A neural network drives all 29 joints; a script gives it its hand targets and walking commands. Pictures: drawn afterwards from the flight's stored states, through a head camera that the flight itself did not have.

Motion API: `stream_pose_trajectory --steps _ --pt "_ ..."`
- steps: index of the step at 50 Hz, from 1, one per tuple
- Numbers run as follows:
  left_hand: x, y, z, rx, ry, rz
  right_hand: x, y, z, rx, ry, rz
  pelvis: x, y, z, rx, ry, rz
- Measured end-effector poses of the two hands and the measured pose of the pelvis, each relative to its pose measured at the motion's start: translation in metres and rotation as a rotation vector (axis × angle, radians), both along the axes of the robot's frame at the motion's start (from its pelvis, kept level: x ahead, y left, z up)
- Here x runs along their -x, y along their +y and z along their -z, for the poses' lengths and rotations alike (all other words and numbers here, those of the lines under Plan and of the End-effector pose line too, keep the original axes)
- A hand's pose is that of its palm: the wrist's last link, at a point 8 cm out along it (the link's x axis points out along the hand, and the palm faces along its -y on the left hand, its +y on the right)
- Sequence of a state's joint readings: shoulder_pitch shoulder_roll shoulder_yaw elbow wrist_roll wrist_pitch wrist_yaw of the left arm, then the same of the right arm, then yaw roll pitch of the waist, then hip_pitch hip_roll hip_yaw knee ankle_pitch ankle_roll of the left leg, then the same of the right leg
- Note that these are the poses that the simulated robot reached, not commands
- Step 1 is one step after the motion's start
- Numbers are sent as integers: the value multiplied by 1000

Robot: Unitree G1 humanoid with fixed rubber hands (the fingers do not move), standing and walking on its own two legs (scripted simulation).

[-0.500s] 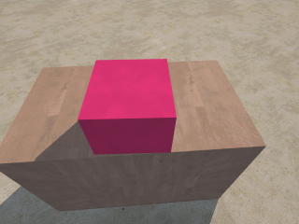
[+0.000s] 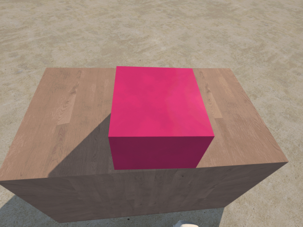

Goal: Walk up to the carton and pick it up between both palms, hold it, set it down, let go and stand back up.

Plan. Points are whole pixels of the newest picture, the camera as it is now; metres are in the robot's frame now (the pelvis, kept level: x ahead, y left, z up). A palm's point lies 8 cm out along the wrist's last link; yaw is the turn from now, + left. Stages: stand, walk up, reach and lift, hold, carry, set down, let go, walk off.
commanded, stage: walk up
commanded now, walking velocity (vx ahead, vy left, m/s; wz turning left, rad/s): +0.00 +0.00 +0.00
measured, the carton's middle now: (155, 116) +0.48 +0.00 -0.03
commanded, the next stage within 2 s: none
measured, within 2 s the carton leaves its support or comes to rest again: neither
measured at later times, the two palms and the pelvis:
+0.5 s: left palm out of the picture +0.06 +0.22 -0.17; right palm out of the picture +0.04 -0.20 -0.15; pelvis +0.05 +0.01 -0.01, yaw +0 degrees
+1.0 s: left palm out of the picture +0.03 +0.24 -0.17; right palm out of the picture -0.01 -0.20 -0.14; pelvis +0.04 +0.01 -0.01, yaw +0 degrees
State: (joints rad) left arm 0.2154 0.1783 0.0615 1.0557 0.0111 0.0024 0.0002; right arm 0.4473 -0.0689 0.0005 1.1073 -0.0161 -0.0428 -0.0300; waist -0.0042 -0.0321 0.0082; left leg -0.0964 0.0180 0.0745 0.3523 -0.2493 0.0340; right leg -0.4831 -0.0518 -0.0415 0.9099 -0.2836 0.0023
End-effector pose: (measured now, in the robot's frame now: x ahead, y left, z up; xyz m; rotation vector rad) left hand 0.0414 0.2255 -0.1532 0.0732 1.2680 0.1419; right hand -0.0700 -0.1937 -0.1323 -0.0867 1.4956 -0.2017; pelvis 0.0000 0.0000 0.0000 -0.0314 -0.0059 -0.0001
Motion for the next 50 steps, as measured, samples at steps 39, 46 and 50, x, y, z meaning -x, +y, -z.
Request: stream_pose_trajectory --steps 39,46,50 --pt "18 -4 11 -2 200 -18 -94 21 27 -26 -47 -59 -49 21 11 -19 -56 -1" --pt "26 4 15 -10 246 -8 -77 20 22 -4 -33 -29 -44 20 11 -22 -48 -17" --pt "12 11 17 -31 242 10 -61 -5 9 68 -6 10 -42 8 10 -1 -34 -8"
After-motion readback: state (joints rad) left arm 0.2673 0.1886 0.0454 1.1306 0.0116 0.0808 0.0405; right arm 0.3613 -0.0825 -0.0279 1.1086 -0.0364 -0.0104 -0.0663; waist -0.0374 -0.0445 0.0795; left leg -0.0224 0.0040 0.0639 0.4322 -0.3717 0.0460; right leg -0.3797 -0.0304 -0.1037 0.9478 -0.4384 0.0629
